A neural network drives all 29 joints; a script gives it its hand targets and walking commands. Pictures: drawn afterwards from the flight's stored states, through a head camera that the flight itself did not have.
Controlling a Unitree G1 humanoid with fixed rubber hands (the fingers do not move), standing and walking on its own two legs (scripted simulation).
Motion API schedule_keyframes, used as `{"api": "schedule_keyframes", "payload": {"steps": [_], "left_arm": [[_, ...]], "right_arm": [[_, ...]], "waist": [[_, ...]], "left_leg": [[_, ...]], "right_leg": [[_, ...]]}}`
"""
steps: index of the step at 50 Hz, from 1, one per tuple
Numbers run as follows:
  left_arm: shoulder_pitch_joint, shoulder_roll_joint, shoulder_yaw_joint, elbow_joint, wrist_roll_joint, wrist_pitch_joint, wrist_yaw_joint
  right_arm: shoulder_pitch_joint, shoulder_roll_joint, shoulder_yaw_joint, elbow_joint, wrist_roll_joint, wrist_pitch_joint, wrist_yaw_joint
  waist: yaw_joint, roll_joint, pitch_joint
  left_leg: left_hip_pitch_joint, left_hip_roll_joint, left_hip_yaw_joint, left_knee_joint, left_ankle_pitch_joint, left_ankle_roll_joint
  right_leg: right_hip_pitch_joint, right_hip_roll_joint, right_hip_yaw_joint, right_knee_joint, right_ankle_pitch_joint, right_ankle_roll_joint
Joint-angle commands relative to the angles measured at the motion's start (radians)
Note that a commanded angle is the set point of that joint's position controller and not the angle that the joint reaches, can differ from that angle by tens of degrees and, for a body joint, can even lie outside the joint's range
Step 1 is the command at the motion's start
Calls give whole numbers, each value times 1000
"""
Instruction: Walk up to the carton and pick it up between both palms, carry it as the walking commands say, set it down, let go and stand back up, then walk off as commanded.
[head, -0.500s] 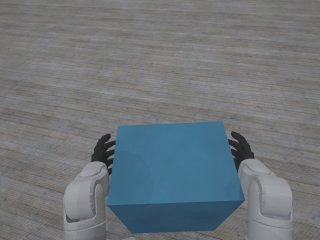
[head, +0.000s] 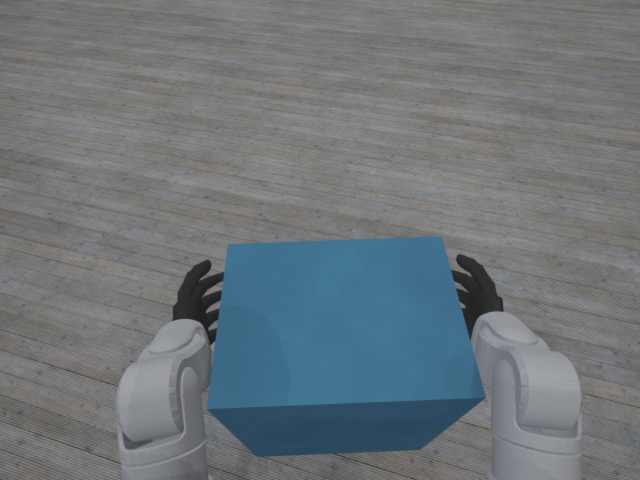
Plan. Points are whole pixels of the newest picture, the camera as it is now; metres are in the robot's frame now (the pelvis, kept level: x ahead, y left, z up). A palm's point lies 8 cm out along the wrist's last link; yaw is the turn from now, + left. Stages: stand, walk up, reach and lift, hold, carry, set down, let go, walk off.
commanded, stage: carry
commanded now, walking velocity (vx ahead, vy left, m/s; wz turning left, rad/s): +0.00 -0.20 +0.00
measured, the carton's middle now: (336, 361) +0.25 +0.00 +0.02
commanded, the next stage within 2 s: none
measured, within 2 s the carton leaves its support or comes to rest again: neither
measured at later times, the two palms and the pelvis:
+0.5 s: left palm (304, 393) +0.19 +0.04 +0.08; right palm (614, 368) +0.20 -0.28 +0.09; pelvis -0.05 -0.13 +0.00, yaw +1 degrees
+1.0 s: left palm (466, 437) +0.15 -0.11 +0.08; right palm out of the picture +0.16 -0.43 +0.08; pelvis -0.10 -0.28 -0.01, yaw +2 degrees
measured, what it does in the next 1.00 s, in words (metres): steps to the right: right foot, then left foot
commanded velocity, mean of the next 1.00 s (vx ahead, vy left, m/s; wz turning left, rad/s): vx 0.00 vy -0.20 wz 0.00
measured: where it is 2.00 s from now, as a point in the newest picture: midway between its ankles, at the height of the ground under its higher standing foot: outside the picture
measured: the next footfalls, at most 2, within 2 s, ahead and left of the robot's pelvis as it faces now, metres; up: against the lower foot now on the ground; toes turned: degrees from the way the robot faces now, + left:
right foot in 0.04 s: +0.05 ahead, -0.16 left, +0.00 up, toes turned -5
left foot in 0.36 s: -0.02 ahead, -0.01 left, +0.00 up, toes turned +11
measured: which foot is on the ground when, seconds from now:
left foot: down 0.00-0.04, up 0.06-0.34, down 0.36-0.68, up 0.70-0.98, down 1.00-1.00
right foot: up 0.00-0.02, down 0.04-0.36, up 0.38-0.66, down 0.68-1.00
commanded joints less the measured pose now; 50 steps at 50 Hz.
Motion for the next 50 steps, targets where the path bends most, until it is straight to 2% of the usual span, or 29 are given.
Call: {"api": "schedule_keyframes", "payload": {"steps": [1,2,3,4,5,7,9,13,16,17,18,19,20,21,22,25,30,32,33,34,35,36,38,39,41,46,48,49,50], "left_arm": [[-336,-795,-749,3,-360,31,-234],[-344,-795,-745,4,-354,31,-236],[-321,-784,-742,17,-343,25,-238],[-322,-815,-732,17,-331,12,-238],[-345,-837,-728,6,-339,9,-244],[-365,-836,-720,-16,-347,2,-247],[-366,-834,-726,-23,-350,-3,-243],[-337,-803,-739,-17,-345,4,-238],[-366,-794,-762,-18,-353,13,-237],[-369,-790,-767,-7,-353,15,-235],[-384,-789,-775,-3,-355,15,-234],[-390,-789,-772,-8,-349,20,-235],[-424,-804,-783,-26,-349,16,-238],[-446,-819,-779,-20,-358,13,-244],[-464,-830,-787,-28,-377,10,-249],[-460,-827,-797,-46,-386,4,-243],[-354,-795,-767,-20,-369,21,-232],[-332,-798,-756,-6,-363,29,-232],[-328,-795,-752,-4,-360,29,-232],[-335,-795,-749,-4,-354,29,-234],[-316,-784,-750,9,-343,23,-235],[-316,-817,-738,7,-332,13,-236],[-349,-840,-727,-14,-342,6,-245],[-360,-834,-724,-22,-344,2,-244],[-362,-835,-731,-25,-349,-2,-242],[-341,-801,-751,-17,-346,7,-238],[-363,-796,-767,-16,-352,13,-237],[-366,-793,-772,-6,-353,15,-235],[-382,-792,-779,0,-354,15,-234]], "right_arm": [[-377,772,708,-40,350,29,232],[-385,771,711,-39,354,29,233],[-373,770,714,-35,350,33,233],[-420,804,752,-54,367,37,235],[-452,827,769,-66,373,29,234],[-491,840,779,-81,394,18,231],[-483,827,787,-102,404,15,227],[-416,784,755,-52,385,24,224],[-387,775,732,-13,373,26,231],[-381,772,724,-3,370,24,234],[-383,762,709,-1,368,22,237],[-327,762,689,28,354,18,241],[-344,793,691,31,359,13,243],[-354,806,691,36,366,12,243],[-380,809,697,6,364,5,241],[-402,800,696,-31,361,-1,233],[-357,759,698,-34,350,15,230],[-369,763,708,-46,352,25,232],[-371,767,712,-49,353,27,233],[-378,765,715,-48,357,28,233],[-373,768,722,-49,353,35,233],[-404,805,759,-57,366,37,235],[-467,832,782,-81,385,21,234],[-481,835,784,-88,396,19,234],[-480,822,792,-109,406,15,229],[-401,776,751,-41,382,25,228],[-384,773,736,-17,374,26,233],[-377,770,728,-7,371,25,236],[-378,760,713,-4,369,23,239]], "waist": [[-6,175,-224],[-3,60,-235],[15,-207,-247],[18,-383,-258],[15,-309,-244],[15,-186,-226],[11,-179,-221],[17,-176,-242],[4,-146,-226],[-6,-126,-217],[-9,-48,-217],[-17,253,-195],[-17,282,-141],[-17,169,-115],[-14,105,-115],[0,133,-135],[-16,231,-176],[-9,237,-201],[-7,165,-223],[-4,47,-235],[15,-265,-255],[16,-377,-273],[16,-210,-240],[15,-186,-230],[11,-180,-219],[16,-169,-233],[3,-143,-219],[-6,-123,-210],[-9,-54,-208]], "left_leg": [[114,103,-74,14,370,105],[7,72,-48,126,234,58],[-239,-28,23,255,-173,-9],[-243,-82,-14,410,-463,10],[-248,-82,-53,565,-462,27],[-265,-69,-65,652,-353,43],[-244,-77,-26,570,-283,35],[-122,-116,-4,380,-293,62],[50,-141,28,91,-184,94],[162,-111,23,-94,-55,96],[299,1,-110,-178,-38,104],[400,307,-464,-229,84,201],[257,394,-484,-240,266,299],[192,332,-399,-219,284,299],[161,268,-302,-219,266,260],[186,147,-121,-172,367,182],[195,151,-97,-109,476,170],[166,135,-88,-48,419,130],[110,102,-68,24,357,92],[-4,72,-46,136,207,44],[-261,-51,40,284,-213,-27],[-232,-74,-27,440,-478,4],[-257,-81,-62,635,-419,34],[-260,-69,-62,651,-356,40],[-239,-80,-24,569,-287,34],[-71,-126,5,315,-290,74],[53,-140,31,95,-188,94],[164,-110,25,-89,-57,95],[298,-4,-97,-171,-36,104]], "right_leg": [[189,47,-94,-306,123,-28],[305,-24,-14,-372,167,-34],[408,-235,231,-386,416,-115],[323,-287,285,-327,594,-221],[307,-263,229,-293,626,-250],[274,-217,151,-288,508,-234],[264,-166,105,-287,419,-232],[256,-191,159,-307,447,-263],[195,-163,129,-305,393,-229],[138,-135,101,-288,337,-185],[12,-93,73,-200,257,-120],[-224,6,-19,-28,7,-41],[-246,6,26,197,-132,-29],[-221,9,104,337,-87,-23],[-203,15,130,407,-36,-18],[-164,14,68,307,37,14],[-24,39,-68,12,-48,8],[89,52,-104,-203,63,-16],[200,42,-91,-314,124,-25],[319,-40,-2,-372,181,-33],[428,-268,258,-343,571,-131],[342,-286,263,-299,691,-227],[298,-240,175,-277,632,-242],[281,-219,150,-283,543,-233],[265,-167,105,-292,410,-231],[236,-188,153,-312,437,-260],[188,-163,124,-307,382,-229],[130,-136,97,-292,324,-186],[7,-96,72,-211,250,-121]]}}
